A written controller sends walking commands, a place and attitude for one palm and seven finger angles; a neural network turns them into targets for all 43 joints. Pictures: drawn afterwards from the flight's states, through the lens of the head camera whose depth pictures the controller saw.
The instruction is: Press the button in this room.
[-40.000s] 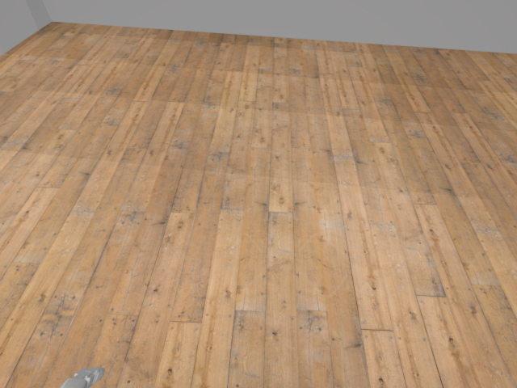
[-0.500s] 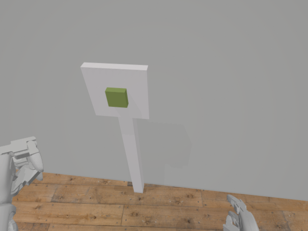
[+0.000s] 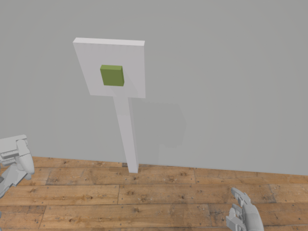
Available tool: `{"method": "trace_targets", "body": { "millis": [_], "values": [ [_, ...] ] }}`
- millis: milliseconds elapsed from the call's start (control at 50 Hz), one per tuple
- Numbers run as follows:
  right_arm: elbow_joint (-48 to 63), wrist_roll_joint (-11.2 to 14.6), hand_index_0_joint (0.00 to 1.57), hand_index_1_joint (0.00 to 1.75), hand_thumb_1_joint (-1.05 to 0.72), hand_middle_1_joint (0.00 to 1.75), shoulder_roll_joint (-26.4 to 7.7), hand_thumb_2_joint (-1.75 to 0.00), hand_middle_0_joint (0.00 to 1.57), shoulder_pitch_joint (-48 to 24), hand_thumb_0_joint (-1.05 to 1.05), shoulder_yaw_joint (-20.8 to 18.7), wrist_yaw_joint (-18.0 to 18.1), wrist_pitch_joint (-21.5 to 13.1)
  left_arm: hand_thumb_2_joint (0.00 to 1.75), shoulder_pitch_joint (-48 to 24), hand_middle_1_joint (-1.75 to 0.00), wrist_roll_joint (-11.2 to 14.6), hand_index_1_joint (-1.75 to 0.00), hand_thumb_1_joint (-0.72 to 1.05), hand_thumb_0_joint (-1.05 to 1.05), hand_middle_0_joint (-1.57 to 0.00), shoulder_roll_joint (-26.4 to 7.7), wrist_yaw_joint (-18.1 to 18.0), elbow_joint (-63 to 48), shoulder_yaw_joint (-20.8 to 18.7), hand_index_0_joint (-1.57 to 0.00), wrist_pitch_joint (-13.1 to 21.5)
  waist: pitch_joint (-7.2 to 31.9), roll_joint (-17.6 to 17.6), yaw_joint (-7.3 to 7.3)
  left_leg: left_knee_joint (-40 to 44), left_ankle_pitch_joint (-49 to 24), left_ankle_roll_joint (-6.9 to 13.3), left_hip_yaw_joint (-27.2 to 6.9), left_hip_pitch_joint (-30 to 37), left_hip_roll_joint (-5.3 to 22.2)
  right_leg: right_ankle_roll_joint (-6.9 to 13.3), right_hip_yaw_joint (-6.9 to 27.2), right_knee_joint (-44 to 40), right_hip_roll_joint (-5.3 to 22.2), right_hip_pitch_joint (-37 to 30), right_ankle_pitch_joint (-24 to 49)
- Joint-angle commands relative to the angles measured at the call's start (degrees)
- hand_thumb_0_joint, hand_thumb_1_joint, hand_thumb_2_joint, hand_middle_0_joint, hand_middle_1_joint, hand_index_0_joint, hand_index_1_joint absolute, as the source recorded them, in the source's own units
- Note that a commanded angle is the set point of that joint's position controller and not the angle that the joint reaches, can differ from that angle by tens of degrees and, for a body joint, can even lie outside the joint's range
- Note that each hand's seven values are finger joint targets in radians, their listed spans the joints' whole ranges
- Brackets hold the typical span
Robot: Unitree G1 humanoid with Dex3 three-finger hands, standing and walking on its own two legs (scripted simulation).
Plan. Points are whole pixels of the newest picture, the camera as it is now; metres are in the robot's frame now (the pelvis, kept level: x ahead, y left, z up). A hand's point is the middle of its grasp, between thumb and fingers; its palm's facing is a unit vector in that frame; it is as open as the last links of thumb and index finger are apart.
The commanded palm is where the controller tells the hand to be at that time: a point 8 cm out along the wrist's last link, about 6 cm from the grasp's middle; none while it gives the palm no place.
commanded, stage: step back with the hand held close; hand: left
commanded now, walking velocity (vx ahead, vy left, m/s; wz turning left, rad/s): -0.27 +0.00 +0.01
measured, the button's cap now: (113, 75) +0.55 +0.18 +0.10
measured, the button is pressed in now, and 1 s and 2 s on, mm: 0 0 0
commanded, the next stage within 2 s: stop stepping back and stand still in 0.68 s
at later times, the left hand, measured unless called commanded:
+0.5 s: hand (14, 202) +0.13 +0.23 +0.17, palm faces +0.38 -0.78 -0.49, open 3.1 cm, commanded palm +0.07 +0.27 +0.19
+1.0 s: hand out of the picture +0.01 +0.22 +0.18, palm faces +0.39 -0.82 -0.43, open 3.1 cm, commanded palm -0.05 +0.27 +0.19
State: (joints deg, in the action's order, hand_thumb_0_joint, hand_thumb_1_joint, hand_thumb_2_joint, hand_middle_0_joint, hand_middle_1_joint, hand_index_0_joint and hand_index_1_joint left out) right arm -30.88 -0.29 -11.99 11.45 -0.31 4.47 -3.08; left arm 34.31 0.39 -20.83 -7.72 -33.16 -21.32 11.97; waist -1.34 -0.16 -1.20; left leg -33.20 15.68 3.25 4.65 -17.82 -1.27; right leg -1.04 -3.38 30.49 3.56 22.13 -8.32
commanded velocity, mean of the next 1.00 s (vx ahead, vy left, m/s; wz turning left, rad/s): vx -0.22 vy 0.00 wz -0.02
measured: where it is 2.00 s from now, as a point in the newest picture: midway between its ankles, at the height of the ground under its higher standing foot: outside the picture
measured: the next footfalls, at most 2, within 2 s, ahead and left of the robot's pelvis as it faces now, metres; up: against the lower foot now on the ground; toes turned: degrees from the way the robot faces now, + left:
left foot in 0.70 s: -0.04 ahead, +0.12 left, +0.00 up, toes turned +3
right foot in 0.92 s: -0.12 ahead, -0.12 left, +0.00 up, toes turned -1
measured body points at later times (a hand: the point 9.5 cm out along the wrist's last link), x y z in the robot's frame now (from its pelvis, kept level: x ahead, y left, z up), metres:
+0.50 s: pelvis -0.06 -0.01 -0.01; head -0.02 +0.01 +0.44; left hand +0.10 +0.27 +0.20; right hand +0.15 -0.23 -0.08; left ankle +0.02 +0.08 -0.73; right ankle +0.02 -0.13 -0.73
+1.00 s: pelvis -0.17 -0.02 +0.00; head -0.17 +0.00 +0.45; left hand -0.02 +0.26 +0.20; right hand -0.01 -0.24 -0.08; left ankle -0.11 +0.10 -0.72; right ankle -0.15 -0.13 -0.73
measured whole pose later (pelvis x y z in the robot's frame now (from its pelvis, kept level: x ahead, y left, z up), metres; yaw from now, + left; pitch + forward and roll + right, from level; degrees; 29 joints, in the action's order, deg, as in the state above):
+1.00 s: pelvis -0.17 -0.02 +0.00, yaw +1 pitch +0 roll -1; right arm -36.6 -1.0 -9.7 13.1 0.9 3.6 -7.1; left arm 34.5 1.2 -22.1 -8.2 -35.9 -20.9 13.2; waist 0.0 1.3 -0.9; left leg -40.8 17.5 -0.5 -0.5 -25.8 1.4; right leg 1.4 -1.2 31.7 -1.7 17.6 -14.4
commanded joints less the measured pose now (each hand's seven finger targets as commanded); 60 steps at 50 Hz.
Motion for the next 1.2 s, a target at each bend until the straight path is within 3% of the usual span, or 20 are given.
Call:
{"method": "trace_targets", "body": {
  "millis": [0,100,180,340,420,460,520,560,640,660,680,720,800,860,900,940,1000,1040,1120,1180],
  "values": [
    [9.04,-0.14,0.2,0.3,-0.9,0.3,-7.43,-0.9,0.2,-4.29,0.0,-2.57,0.67,-3.3,0.9,-2.05,-1.5,0.11,-1.5,0.9,0.0,-1.3,-9.17,-1.76,-12.07,-6.55,-1.3,3.94,3.97,3.42,1.3,7.53,12.59,0.62,-8.96,-12.22,4.43,2.77,11.87,-6.89,3.57,-9.08,-7.5],
    [8.24,-0.49,0.2,0.3,-0.9,0.3,-7.24,-0.9,0.2,-4.1,0.0,-2.24,1.01,-3.62,0.9,-0.85,-1.5,0.36,-1.5,0.9,0.0,-1.3,-9.57,-2.72,-12.82,-6.97,-1.3,5.33,5.29,1.24,1.51,6.59,12.96,0.18,-9.89,-7.63,4.92,3.0,10.29,-7.9,3.8,-3.07,-14.35],
    [9.13,-0.41,0.2,0.3,-0.9,0.3,-7.96,-0.9,0.2,-5.51,0.0,-2.37,1.44,-4.72,0.9,-0.79,-1.5,-0.84,-1.5,0.9,0.0,-1.3,-9.37,-2.81,-14.28,-7.93,-1.3,6.24,5.48,-10.17,0.85,21.61,18.58,3.58,-19.23,-23.99,13.38,0.11,3.92,11.27,-3.98,-19.88,-1.71],
    [6.92,-1.4,0.2,0.3,-0.9,0.3,-7.81,-0.9,0.2,-4.5,0.0,-2.97,0.01,-6.08,0.9,1.08,-1.5,0.14,-1.5,0.9,0.0,-1.3,-9.65,-0.64,-15.61,-8.07,-1.3,7.8,11.02,-7.2,0.46,11.02,-17.42,1.76,-13.6,-10.03,11.97,0.8,7.54,9.53,-3.6,-15.69,8.18],
    [7.04,-1.36,0.2,0.3,-0.9,0.3,-7.68,-0.9,0.2,-5.18,0.0,-3.12,-0.26,-5.58,0.9,0.3,-1.5,0.5,-1.5,0.9,0.0,-1.3,-9.86,-0.47,-15.72,-8.5,-1.3,7.26,10.71,-6.61,0.34,11.22,-8.97,3.02,-13.29,-12.37,13.86,0.75,8.38,10.41,-3.67,-15.91,0.86],
    [7.63,-0.92,0.2,0.3,-0.9,0.3,-7.6,-0.9,0.2,-5.24,0.0,-3.36,-0.23,-4.81,0.9,-0.76,-1.5,0.24,-1.5,0.9,0.0,-1.3,-10.41,-0.45,-15.29,-9.37,-1.3,7.19,7.87,-1.69,1.07,7.07,9.63,1.95,-11.32,-18.71,9.52,2.55,15.2,4.52,-0.19,-15.05,2.93],
    [6.61,-0.46,0.2,0.3,-0.9,0.3,-5.25,-0.9,0.2,-4.59,0.0,-3.44,-0.51,-2.62,0.9,-2.22,-1.5,1.45,-1.5,0.9,0.0,-1.3,-12.16,-1.41,-14.67,-9.39,-1.3,5.77,7.82,14.09,0.72,-24.4,11.34,-3.43,-7.12,-4.47,-0.25,11.62,30.96,-18.21,16.78,7.93,-10.99],
    [6.99,-0.73,0.2,0.3,-0.9,0.3,-4.0,-0.9,0.2,-5.34,0.0,-2.43,-0.48,-1.41,0.9,-2.09,-1.5,1.28,-1.5,0.9,0.0,-1.3,-11.45,-1.92,-14.01,-9.02,-1.3,5.29,9.58,11.88,1.21,-29.28,10.76,-3.57,-7.1,-4.67,1.46,11.42,23.02,-15.04,15.04,5.05,-0.41],
    [6.09,-0.91,0.2,0.3,-0.9,0.3,-4.97,-0.9,0.2,-4.8,0.0,-1.87,0.78,-1.29,0.9,-0.45,-1.5,0.86,-1.5,0.9,0.0,-1.3,-10.51,-2.14,-14.32,-7.89,-1.3,5.47,8.05,3.09,2.18,2.71,4.86,-2.63,-4.04,1.39,1.01,5.29,14.77,-7.77,7.27,2.6,2.53],
    [5.55,-1.16,0.2,0.3,-0.9,0.3,-6.3,-0.9,0.2,-4.26,0.0,-2.41,1.01,-2.09,0.9,-1.12,-1.5,0.87,-1.5,0.9,0.0,-1.3,-10.8,-2.0,-16.0,-7.91,-1.3,6.29,7.8,-3.18,2.39,12.41,4.41,-0.84,-7.65,-1.42,4.58,2.92,12.27,-2.48,3.62,-0.22,-0.54],
    [6.69,-1.04,0.2,0.3,-0.9,0.3,-8.1,-0.9,0.2,-5.66,0.0,-3.35,1.39,-3.11,0.9,-2.15,-1.5,0.22,-1.5,0.9,0.0,-1.3,-10.84,-1.9,-18.52,-7.6,-1.3,7.25,7.37,-13.61,1.85,17.4,0.78,3.27,-19.74,-9.39,14.68,0.19,7.75,8.65,-2.65,-4.77,-2.69],
    [6.44,-1.34,0.2,0.3,-0.9,0.3,-6.62,-0.9,0.2,-4.29,0.0,-4.4,0.79,-6.21,0.9,0.91,-1.5,-0.13,-1.5,0.9,0.0,-1.3,-11.55,-1.62,-16.03,-10.56,-1.3,7.97,11.86,-15.92,2.53,20.11,-0.65,7.47,-23.09,-13.92,22.14,-0.7,5.83,31.48,-7.3,-6.15,-15.62],
    [3.88,-0.86,0.2,0.3,-0.9,0.3,-5.93,-0.9,0.2,-2.09,0.0,-3.92,-0.54,-8.85,0.9,3.77,-1.5,1.28,-1.5,0.9,0.0,-1.3,-8.2,-1.79,-17.35,-7.04,-1.3,7.23,9.54,-9.38,1.12,10.44,-23.72,4.73,-14.63,2.05,17.17,-0.26,4.4,17.77,-4.24,2.18,-19.84],
    [4.59,0.0,0.2,0.3,-0.9,0.3,-6.91,-0.9,0.2,-3.82,0.0,-2.7,-0.9,-8.36,0.9,1.29,-1.5,0.87,-1.5,0.9,0.0,-1.3,-8.9,-1.69,-15.67,-5.47,-1.3,5.1,6.41,-8.72,1.43,11.77,6.6,0.63,-10.82,-4.2,12.26,0.49,1.49,-4.04,-3.87,-9.8,-12.91],
    [5.26,-0.39,0.2,0.3,-0.9,0.3,-6.21,-0.9,0.2,-5.02,0.0,-2.24,-0.22,-7.0,0.9,-1.85,-1.5,1.05,-1.5,0.9,0.0,-1.3,-11.16,-1.72,-13.1,-6.58,-1.3,3.98,2.07,3.39,2.28,-2.34,9.13,-3.47,-4.59,-4.56,3.07,6.71,17.21,-17.8,6.52,-1.55,-22.12],
    [3.17,-0.1,0.2,0.3,-0.9,0.3,-5.58,-0.9,0.2,-3.86,0.0,-2.07,0.54,-6.68,0.9,-5.36,-1.5,1.64,-1.5,0.9,0.0,-1.3,-11.95,-2.37,-11.58,-7.44,-1.3,2.99,6.8,11.45,1.51,-15.5,5.37,-3.64,-5.55,0.8,1.21,9.63,23.88,-21.35,12.97,5.18,-30.39],
    [3.23,-0.4,0.2,0.3,-0.9,0.3,-5.18,-0.9,0.2,-4.42,0.0,-1.42,1.25,-6.1,0.9,-2.13,-1.5,1.45,-1.5,0.9,0.0,-1.3,-9.34,-2.5,-9.68,-6.04,-1.3,2.24,5.34,8.98,2.44,-8.03,4.43,-2.1,-6.33,4.15,3.19,7.65,14.79,-15.9,9.87,5.64,-25.16],
    [3.34,-0.54,0.2,0.3,-0.9,0.3,-6.07,-0.9,0.2,-4.56,0.0,-0.97,1.56,-6.84,0.9,-1.51,-1.5,0.82,-1.5,0.9,0.0,-1.3,-8.75,-2.55,-10.83,-5.25,-1.3,3.17,3.15,-0.24,2.6,8.04,4.78,-0.97,-7.06,5.75,4.11,5.02,11.11,-9.71,5.26,3.56,-21.92],
    [4.27,-0.29,0.2,0.3,-0.9,0.3,-6.59,-0.9,0.2,-5.52,0.0,-0.75,1.67,-7.62,0.9,-1.22,-1.5,0.09,-1.5,0.9,0.0,-1.3,-9.25,-2.29,-11.54,-5.24,-1.3,4.09,2.02,-13.9,2.0,26.15,27.1,2.7,-23.61,-6.53,14.53,0.85,1.77,9.62,-3.98,-5.48,-15.87],
    [4.57,-0.42,0.2,0.3,-0.9,0.3,-7.07,-0.9,0.2,-4.97,0.0,-1.23,1.26,-7.57,0.9,-2.51,-1.5,-0.34,-1.5,0.9,0.0,-1.3,-9.54,-2.24,-11.07,-4.83,-1.3,3.7,0.67,-6.57,1.64,20.95,20.2,2.53,-17.47,-9.21,12.34,1.56,0.9,0.65,-3.52,-11.2,-13.82]
  ]
}}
